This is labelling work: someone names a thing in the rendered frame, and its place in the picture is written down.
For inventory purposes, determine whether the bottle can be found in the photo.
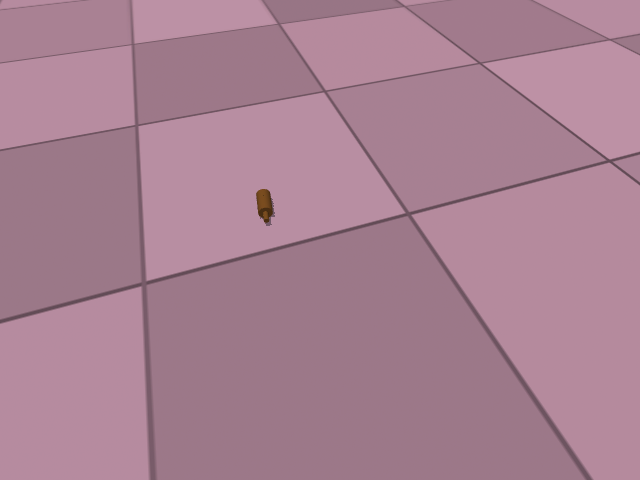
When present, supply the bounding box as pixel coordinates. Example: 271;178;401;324
256;189;273;223

